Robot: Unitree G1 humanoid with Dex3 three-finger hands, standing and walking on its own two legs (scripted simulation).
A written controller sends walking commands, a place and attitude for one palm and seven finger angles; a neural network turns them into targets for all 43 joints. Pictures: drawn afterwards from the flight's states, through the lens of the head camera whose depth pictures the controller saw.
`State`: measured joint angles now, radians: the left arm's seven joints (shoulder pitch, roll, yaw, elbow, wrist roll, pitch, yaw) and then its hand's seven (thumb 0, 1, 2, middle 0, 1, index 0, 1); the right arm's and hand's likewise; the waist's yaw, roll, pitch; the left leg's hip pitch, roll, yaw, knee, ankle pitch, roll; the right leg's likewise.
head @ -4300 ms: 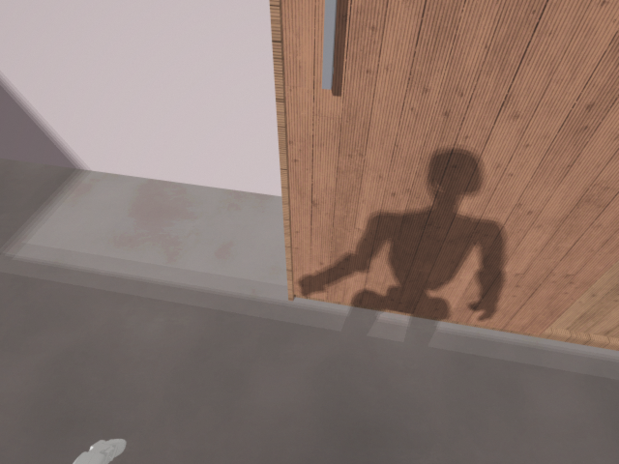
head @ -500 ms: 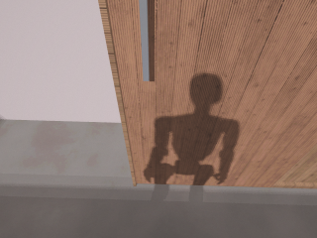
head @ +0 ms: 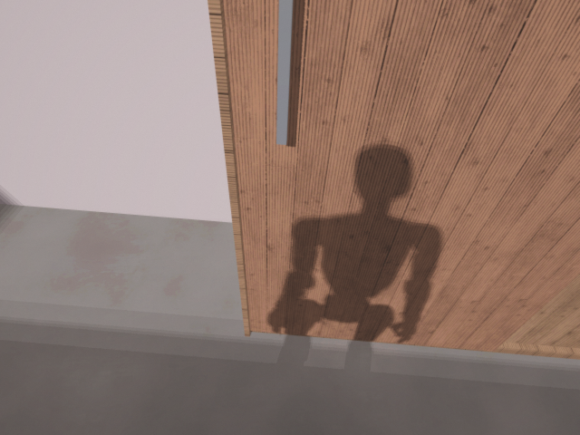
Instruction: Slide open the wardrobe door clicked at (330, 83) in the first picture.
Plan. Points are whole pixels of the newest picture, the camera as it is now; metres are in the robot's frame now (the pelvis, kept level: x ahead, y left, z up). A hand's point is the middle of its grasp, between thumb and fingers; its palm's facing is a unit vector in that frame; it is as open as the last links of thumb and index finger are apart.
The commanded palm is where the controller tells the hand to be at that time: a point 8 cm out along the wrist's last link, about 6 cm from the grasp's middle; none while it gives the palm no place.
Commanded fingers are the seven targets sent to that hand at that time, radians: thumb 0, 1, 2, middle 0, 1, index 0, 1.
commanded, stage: look again from close up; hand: left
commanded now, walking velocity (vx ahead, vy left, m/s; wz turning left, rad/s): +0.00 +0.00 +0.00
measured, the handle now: (285, 66) +0.58 +0.05 +0.25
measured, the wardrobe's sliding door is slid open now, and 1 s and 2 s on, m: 0.00 0.00 0.00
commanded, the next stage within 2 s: none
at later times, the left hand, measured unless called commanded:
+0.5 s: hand out of the picture -0.01 +0.18 -0.18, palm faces +0.03 -0.98 -0.17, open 7.3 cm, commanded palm none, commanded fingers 0.00 0.90 0.90 -0.20 -0.30 -0.20 -0.30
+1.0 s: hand out of the picture +0.00 +0.17 -0.17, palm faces +0.02 -0.99 -0.15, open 7.3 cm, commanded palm none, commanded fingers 0.00 0.90 0.90 -0.20 -0.30 -0.20 -0.30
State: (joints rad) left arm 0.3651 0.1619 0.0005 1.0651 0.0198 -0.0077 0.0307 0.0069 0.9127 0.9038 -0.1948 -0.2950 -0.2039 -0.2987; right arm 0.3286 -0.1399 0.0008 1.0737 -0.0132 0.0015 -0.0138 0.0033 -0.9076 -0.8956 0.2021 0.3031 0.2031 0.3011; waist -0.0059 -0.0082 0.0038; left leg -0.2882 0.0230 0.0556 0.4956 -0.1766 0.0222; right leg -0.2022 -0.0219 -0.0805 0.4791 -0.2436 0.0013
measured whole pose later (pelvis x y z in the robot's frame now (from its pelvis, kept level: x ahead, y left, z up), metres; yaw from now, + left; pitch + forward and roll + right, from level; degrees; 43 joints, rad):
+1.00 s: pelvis +0.01 +0.01 +0.00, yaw +0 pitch -2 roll -1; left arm 0.34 0.14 0.00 1.09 0.02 -0.02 0.03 0.01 0.91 0.90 -0.19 -0.29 -0.20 -0.30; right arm 0.30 -0.14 0.00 1.12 -0.01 -0.01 -0.02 0.01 -0.92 -0.90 0.20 0.30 0.20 0.30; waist 0.00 -0.01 0.02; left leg -0.25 0.00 0.07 0.43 -0.17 0.04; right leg -0.17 -0.04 -0.07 0.42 -0.23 0.02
